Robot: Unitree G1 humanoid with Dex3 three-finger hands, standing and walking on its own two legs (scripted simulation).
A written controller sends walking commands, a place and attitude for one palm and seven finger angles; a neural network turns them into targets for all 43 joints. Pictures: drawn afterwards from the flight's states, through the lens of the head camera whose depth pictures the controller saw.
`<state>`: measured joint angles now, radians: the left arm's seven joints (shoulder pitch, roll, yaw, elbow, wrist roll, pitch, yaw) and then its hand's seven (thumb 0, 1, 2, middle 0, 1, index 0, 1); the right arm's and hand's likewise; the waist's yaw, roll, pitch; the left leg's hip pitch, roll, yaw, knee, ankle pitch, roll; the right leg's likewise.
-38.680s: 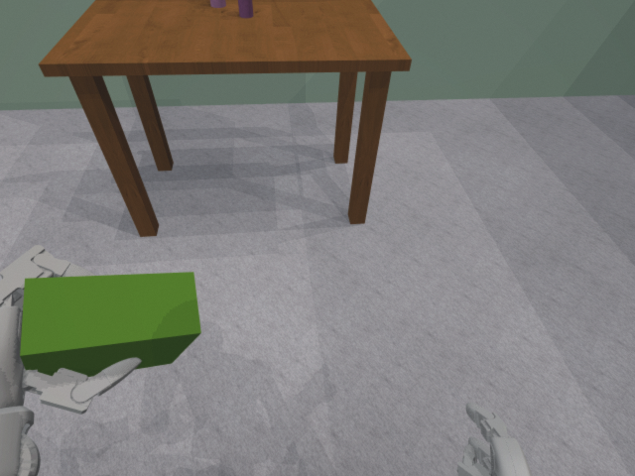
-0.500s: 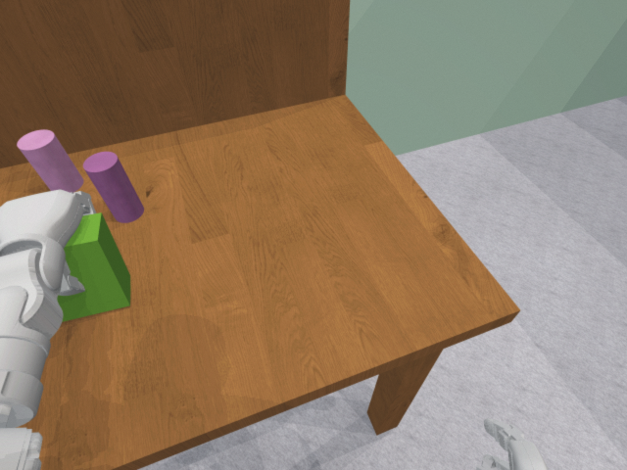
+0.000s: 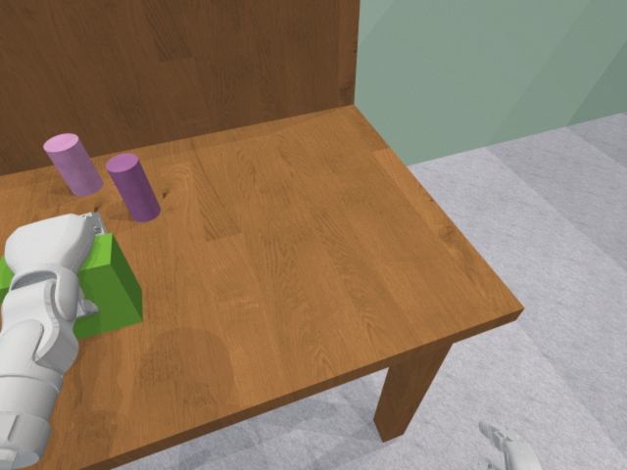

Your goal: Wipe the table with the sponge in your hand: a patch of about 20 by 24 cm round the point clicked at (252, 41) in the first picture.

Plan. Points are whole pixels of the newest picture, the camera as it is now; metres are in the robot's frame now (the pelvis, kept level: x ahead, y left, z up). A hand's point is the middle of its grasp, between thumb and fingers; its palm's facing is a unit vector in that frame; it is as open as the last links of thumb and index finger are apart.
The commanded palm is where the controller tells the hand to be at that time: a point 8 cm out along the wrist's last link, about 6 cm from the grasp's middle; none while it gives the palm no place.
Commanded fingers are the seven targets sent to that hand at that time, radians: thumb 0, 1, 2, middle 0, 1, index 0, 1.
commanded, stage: wipe back along the first lane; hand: left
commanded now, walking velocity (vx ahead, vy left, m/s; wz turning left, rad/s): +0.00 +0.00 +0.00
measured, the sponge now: (84, 301) +0.30 +0.36 +0.03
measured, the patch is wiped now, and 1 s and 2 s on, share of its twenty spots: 1.00 1.00 1.00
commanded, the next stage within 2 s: lift the sponge slowly off the table in 1.16 s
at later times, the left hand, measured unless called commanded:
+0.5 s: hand (77, 300) +0.27 +0.33 +0.09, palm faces +0.01 -0.05 -1.00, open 10.1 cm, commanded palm +0.23 +0.31 +0.12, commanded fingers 0.00 0.10 1.30 -1.20 -1.60 -1.20 -1.60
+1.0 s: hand (76, 340) +0.22 +0.30 +0.09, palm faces +0.04 -0.06 -1.00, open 10.1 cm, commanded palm +0.18 +0.28 +0.12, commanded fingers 0.00 0.10 1.30 -1.20 -1.60 -1.20 -1.60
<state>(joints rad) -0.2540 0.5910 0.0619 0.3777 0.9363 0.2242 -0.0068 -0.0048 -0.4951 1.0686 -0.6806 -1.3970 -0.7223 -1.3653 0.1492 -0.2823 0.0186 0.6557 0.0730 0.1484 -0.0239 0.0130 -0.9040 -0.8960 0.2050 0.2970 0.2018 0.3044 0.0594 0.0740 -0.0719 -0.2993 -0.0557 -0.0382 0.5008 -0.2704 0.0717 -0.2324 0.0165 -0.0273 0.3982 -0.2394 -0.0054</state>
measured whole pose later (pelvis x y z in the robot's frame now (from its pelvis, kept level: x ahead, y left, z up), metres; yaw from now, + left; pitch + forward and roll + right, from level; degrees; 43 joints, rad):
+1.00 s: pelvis +0.00 -0.02 +0.00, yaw -1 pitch +1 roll -1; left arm 0.21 0.52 0.06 -0.13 0.89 0.34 0.03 0.00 -0.48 1.07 -0.67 -1.41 -0.71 -1.38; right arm 0.08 -0.26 0.04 0.62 0.06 0.10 -0.01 0.01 -0.90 -0.90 0.20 0.30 0.20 0.30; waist 0.10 0.10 -0.07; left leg -0.23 -0.04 -0.03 0.52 -0.30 0.05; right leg -0.18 0.04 -0.02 0.44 -0.27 -0.02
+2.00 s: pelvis -0.02 -0.03 +0.00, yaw -1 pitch -4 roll -1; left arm 0.21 0.55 0.02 -0.19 0.86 0.33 -0.02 -0.01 -0.51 1.07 -0.71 -1.36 -0.75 -1.33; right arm 0.05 -0.26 0.05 0.66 0.05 0.04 -0.05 0.02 -0.90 -0.90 0.21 0.30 0.20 0.30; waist 0.13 0.10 -0.01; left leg -0.15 -0.02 -0.04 0.47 -0.25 0.03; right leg -0.10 0.05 -0.02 0.40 -0.23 -0.04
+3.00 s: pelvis -0.04 -0.03 +0.00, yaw +0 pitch -5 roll -1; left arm 0.02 0.63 0.02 -0.24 0.82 0.43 -0.13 0.00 -0.51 1.07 -0.72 -1.35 -0.76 -1.32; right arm 0.00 -0.27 0.07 0.66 0.06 0.04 -0.07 0.02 -0.90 -0.90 0.21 0.30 0.20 0.30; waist 0.15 0.11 -0.01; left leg -0.16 -0.03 -0.04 0.45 -0.21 0.03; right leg -0.12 0.04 -0.03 0.41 -0.20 -0.04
